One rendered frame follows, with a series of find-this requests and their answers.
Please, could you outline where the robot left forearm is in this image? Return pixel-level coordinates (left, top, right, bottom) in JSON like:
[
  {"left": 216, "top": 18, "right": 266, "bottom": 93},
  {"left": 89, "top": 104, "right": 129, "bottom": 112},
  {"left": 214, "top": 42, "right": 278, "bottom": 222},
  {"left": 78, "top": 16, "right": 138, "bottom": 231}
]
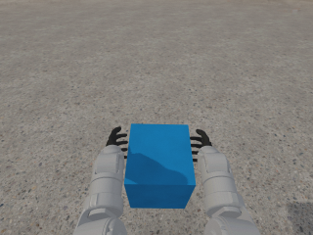
[{"left": 73, "top": 145, "right": 125, "bottom": 233}]

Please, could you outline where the left robot upper arm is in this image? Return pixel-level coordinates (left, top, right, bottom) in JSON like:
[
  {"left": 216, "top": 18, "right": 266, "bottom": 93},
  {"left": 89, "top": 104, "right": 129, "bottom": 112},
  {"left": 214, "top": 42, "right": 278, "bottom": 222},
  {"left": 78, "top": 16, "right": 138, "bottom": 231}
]
[{"left": 73, "top": 216, "right": 127, "bottom": 235}]

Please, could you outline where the right robot hand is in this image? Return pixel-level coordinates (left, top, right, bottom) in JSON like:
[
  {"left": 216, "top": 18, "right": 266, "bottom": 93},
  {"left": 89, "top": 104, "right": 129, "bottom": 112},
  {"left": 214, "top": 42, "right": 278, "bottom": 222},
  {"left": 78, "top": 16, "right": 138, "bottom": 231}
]
[{"left": 190, "top": 129, "right": 212, "bottom": 163}]

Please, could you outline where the carton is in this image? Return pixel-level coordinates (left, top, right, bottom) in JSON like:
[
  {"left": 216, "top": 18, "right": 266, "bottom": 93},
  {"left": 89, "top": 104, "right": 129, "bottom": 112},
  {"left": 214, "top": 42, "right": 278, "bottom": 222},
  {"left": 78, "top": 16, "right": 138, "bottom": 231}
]
[{"left": 124, "top": 123, "right": 197, "bottom": 209}]

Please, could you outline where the robot right forearm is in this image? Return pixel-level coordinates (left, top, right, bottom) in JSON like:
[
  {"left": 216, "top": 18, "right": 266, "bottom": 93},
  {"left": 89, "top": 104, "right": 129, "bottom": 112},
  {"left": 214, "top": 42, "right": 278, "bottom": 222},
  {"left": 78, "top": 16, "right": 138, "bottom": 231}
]
[{"left": 197, "top": 145, "right": 257, "bottom": 228}]

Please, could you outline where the right robot upper arm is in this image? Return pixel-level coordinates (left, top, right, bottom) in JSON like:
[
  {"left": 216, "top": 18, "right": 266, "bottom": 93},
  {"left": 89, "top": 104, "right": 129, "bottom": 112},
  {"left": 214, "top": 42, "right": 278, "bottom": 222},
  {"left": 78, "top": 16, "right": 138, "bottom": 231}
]
[{"left": 203, "top": 215, "right": 260, "bottom": 235}]

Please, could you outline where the left robot hand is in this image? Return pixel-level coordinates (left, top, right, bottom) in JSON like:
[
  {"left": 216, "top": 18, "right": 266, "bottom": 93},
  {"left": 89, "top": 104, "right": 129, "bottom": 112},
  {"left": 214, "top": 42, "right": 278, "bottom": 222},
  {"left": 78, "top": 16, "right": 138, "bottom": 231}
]
[{"left": 106, "top": 126, "right": 128, "bottom": 159}]

